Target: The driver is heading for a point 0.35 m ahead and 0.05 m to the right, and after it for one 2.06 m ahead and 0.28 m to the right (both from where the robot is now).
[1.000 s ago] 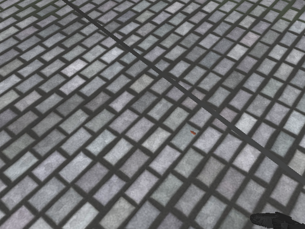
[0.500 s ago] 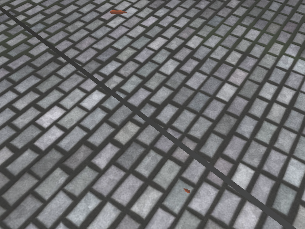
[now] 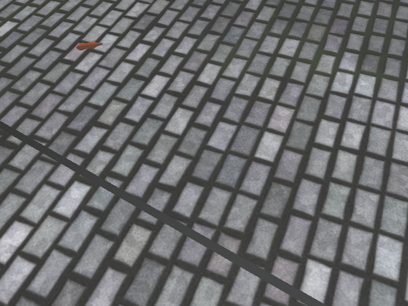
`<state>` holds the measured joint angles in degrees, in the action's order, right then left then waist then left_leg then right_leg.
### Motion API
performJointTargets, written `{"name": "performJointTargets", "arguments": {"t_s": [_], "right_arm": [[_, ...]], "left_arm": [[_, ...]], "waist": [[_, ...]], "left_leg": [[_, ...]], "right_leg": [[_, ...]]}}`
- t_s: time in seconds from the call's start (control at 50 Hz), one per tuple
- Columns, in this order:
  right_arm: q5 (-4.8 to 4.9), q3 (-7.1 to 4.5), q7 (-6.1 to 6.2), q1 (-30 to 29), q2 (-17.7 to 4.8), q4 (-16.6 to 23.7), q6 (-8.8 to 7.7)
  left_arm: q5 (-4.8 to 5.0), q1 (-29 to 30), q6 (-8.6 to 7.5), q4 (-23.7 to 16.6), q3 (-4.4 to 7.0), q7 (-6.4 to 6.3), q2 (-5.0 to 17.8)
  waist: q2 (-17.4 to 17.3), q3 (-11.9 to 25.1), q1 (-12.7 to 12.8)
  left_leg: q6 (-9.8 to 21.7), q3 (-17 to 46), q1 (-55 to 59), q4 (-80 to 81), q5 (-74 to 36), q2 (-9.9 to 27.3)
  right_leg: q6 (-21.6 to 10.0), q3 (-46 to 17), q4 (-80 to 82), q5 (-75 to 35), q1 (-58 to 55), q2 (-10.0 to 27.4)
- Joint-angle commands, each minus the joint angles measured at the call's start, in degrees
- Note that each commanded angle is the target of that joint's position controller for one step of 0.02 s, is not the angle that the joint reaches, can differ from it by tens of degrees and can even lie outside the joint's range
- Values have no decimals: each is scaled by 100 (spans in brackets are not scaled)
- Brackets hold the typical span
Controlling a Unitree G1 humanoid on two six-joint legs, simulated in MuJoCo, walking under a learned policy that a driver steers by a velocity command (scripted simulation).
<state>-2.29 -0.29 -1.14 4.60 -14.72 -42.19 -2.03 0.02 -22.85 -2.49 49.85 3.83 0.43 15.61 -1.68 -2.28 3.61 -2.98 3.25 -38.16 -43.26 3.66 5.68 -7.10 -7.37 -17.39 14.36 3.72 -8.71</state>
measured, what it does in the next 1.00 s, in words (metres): walks ahead, turning right: left foot, then right foot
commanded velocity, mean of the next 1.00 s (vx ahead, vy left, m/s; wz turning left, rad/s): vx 0.50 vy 0.00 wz -0.38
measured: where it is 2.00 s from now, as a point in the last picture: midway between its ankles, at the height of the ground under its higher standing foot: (280, 161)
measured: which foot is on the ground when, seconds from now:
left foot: up 0.00-0.12, down 0.14-0.68, up 0.70-1.00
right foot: down 0.00-0.16, up 0.18-0.66, down 0.68-1.00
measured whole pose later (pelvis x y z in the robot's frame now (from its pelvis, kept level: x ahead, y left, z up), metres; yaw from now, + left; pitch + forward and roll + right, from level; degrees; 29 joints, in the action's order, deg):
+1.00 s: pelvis +0.49 -0.11 +0.00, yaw -21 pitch +0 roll -1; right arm -1.4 -2.7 -2.2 13.4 -15.1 -47.8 -0.7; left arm -1.1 -21.8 -4.6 50.7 2.3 0.4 13.8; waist -2.6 -1.3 1.1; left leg 1.3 2.2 -38.2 -54.0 6.1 4.4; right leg -5.4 6.0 -11.8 12.0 0.6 -5.0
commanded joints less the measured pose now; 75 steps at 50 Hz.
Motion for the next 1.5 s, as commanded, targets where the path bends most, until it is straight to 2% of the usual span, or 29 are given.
{"name": "performJointTargets", "arguments": {"t_s": [0.02,0.08,0.12,0.14,0.16,0.18,0.22,0.24,0.36,0.58,0.62,0.66,0.68,0.7,0.72,0.74,0.78,0.84,0.94,1.12,1.18,1.22,1.24,1.26,1.28,1.3,1.34,1.42,1.5], "right_arm": [[47,-50,-11,-801,-417,614,-121],[76,-92,7,-524,-623,623,-200],[80,-208,98,622,-878,287,-282],[-12,-302,185,1406,-1174,170,-355],[-148,-422,273,1990,-1646,227,-330],[-63,-480,245,1697,-1724,196,-228],[30,-285,195,1030,-717,318,-180],[18,-245,188,900,-588,293,-189],[141,-309,115,1291,-664,-46,-427],[110,-396,145,2025,-871,-554,-295],[100,-408,163,2119,-1002,-681,-217],[132,-377,173,2104,-1045,-740,-139],[149,-302,168,2076,-860,-588,-153],[214,-129,41,2432,-127,-220,-181],[151,-309,83,1874,-794,-225,-155],[215,-315,73,1416,-768,-95,-186],[178,-256,47,1431,-575,-217,-211],[68,-260,-41,1929,-428,-500,49],[102,-304,-105,1042,-338,-321,102],[39,-182,-230,-295,-164,167,23],[29,-243,-183,135,-282,121,35],[-28,-391,-121,1379,-530,-224,-22],[-103,-560,-45,2290,-969,-445,-38],[-54,-748,26,2190,-1664,-377,2],[204,-737,13,2261,-1512,-394,52],[216,-693,60,1871,-1337,-404,69],[210,-561,79,1385,-838,-375,45],[242,-533,66,1326,-859,-382,-117],[236,-571,61,1670,-949,-422,-117]], "left_arm": [[-56,-470,-23,-233,224,-59,931],[-106,-160,-35,-390,259,-120,1064],[-90,189,-84,-491,269,-75,1148],[-23,176,-137,-548,203,-9,927],[146,-117,-168,-759,66,-4,382],[27,-488,-119,-857,65,-10,563],[-146,78,10,-657,92,23,771],[-148,197,41,-690,81,75,658],[-223,762,261,-971,26,281,460],[-248,2461,196,-1602,-154,422,203],[-291,2270,167,-1551,-127,351,253],[-356,935,54,-1094,-22,250,381],[-439,-16,11,-825,100,162,728],[-379,-143,8,-837,241,74,1433],[-157,-416,69,-867,288,3,1433],[-119,-13,65,-749,236,-47,1237],[-103,498,-21,-671,63,-34,657],[-97,646,-180,-578,-30,-6,409],[-113,285,-299,-279,-11,-17,474],[-126,-218,-310,169,-61,-160,526],[-160,-97,-249,222,-30,-223,754],[-169,10,-153,187,1,-245,903],[-139,116,-166,21,-27,-232,844],[-76,-211,-221,-334,-161,-84,165],[-149,482,-281,-443,-79,-68,597],[-84,823,-365,-620,-114,-41,542],[-137,815,-358,-587,-119,-49,520],[-294,653,16,-652,-161,11,324],[-264,1606,51,-1000,-184,38,307]], "waist": [[581,77,202],[662,130,-62],[512,583,-635],[68,1191,-973],[-885,1966,-1021],[-1639,2088,-599],[-30,626,-526],[-112,372,-421],[-382,157,-323],[-327,-279,-707],[-397,-137,-582],[-223,638,42],[162,1318,424],[1660,2024,111],[869,2217,468],[637,1337,265],[361,500,-205],[451,412,-534],[439,-171,-361],[458,-450,-36],[681,-38,-309],[632,694,-871],[212,1238,-1297],[-1276,1713,-825],[-374,1869,-1126],[-166,989,-935],[382,232,-485],[125,241,-171],[-80,-8,-467]], "left_leg": [[31,-314,125,535,-203,-400],[218,-137,947,1183,167,-528],[434,-217,2609,1674,412,-737],[671,385,3877,1863,836,-70],[1065,2390,5314,2181,1872,1511],[1523,4255,5307,2715,2144,2051],[1358,2664,3841,2839,2321,1495],[1200,1961,3416,3012,1701,1213],[1245,296,3152,3440,-240,965],[1018,-1121,3829,3228,-1400,975],[975,-1277,4092,2600,-2957,1029],[844,-1598,3850,813,-3843,864],[732,-1618,2729,-640,-2263,707],[412,-1557,351,-2699,2611,-254],[426,-521,-113,-3445,2674,-473],[496,-302,-427,-3426,2067,-166],[512,-271,162,-2511,1576,120],[448,-272,854,-2171,1377,45],[420,16,-74,-1443,343,-44],[733,-811,3,613,-202,-306],[1086,-1207,837,808,646,-811],[1409,-1156,2375,1280,859,-1158],[1767,-91,3847,1574,1143,-449],[2786,3068,5626,1884,751,1326],[2883,3870,5709,2467,660,1354],[2654,2948,4984,2595,383,1255],[2186,1977,3589,2819,-657,729],[2046,1212,2717,3072,-1310,174],[1811,1193,2719,3209,-851,-63]], "right_leg": [[-554,-1123,45,-2837,-166,1379],[-359,-1437,-314,-2963,-159,1545],[-116,-1337,-1383,-3533,232,1264],[35,-1004,-2653,-2840,768,885],[224,-252,-4326,-167,2123,233],[224,57,-5141,1805,3104,109],[251,111,-5330,823,3289,759],[301,182,-5089,611,3150,920],[493,348,-4804,-116,3448,1189],[234,1190,-2030,-714,3021,1062],[22,1361,-1727,-121,2488,759],[-241,1419,-1058,-285,750,337],[-461,463,-993,53,-833,1090],[-1213,-2569,-634,-89,-2633,3058],[-1364,-3287,-154,-700,-2459,3191],[-1205,-2104,-190,-1409,-1856,2900],[-745,-973,109,-2247,-440,2316],[-573,-235,593,-2377,313,2069],[-409,433,1136,-1864,221,2033],[-96,1429,777,-3375,-877,2169],[45,1715,-378,-5926,-1238,2231],[119,1890,-2346,-5997,-839,2173],[253,1937,-4008,-4305,349,1982],[588,1765,-6274,1223,2979,696],[548,494,-6753,1386,3728,649],[517,373,-6435,775,4026,1042],[601,460,-5483,413,3432,1362],[912,638,-4555,288,2836,1418],[1075,739,-3317,-682,3218,1411]]}}
Velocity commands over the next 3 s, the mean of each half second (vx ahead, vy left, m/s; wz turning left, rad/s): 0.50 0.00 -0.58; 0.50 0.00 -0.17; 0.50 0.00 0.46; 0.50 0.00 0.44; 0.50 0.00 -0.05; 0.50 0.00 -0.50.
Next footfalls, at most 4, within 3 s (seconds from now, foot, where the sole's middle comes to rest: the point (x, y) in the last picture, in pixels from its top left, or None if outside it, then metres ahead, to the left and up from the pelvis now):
0.14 left None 0.26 0.13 -0.78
0.68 right None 0.45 -0.16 -0.78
1.24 left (261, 214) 0.79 -0.10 -0.78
1.74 right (307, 156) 1.07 -0.30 -0.78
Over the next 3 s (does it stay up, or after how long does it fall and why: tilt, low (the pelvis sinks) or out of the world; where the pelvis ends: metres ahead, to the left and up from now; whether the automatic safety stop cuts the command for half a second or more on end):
stays up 1.53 -0.16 0.00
